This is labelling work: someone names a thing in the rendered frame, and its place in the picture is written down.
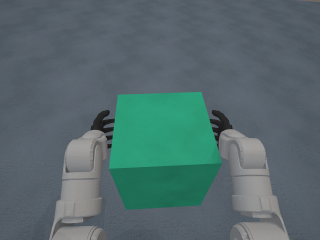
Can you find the carton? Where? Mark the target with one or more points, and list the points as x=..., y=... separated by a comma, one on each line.
x=164, y=152

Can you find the right robot upper arm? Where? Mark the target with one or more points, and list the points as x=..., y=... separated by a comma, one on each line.
x=257, y=231

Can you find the robot right forearm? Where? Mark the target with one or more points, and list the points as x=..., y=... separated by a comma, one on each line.
x=252, y=191

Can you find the left robot hand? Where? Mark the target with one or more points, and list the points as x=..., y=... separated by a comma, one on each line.
x=99, y=123

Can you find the left robot upper arm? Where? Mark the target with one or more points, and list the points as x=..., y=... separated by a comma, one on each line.
x=80, y=233

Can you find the right robot hand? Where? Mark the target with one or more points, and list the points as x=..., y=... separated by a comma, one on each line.
x=222, y=125

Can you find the robot left forearm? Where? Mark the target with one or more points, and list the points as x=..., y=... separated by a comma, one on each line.
x=82, y=170

